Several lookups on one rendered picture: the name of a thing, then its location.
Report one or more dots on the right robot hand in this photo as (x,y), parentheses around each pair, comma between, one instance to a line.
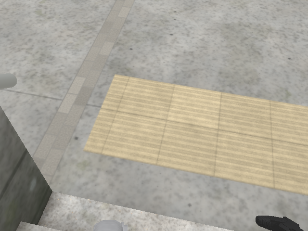
(277,224)

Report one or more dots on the left robot thigh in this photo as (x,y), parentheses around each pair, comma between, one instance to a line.
(110,225)

